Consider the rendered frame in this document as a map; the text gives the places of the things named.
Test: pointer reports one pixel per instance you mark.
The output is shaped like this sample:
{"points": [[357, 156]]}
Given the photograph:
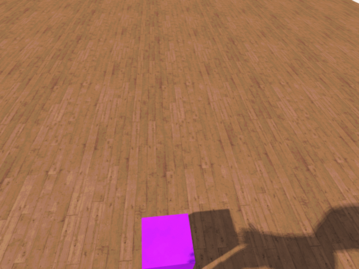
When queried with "carton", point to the carton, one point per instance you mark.
{"points": [[167, 242]]}

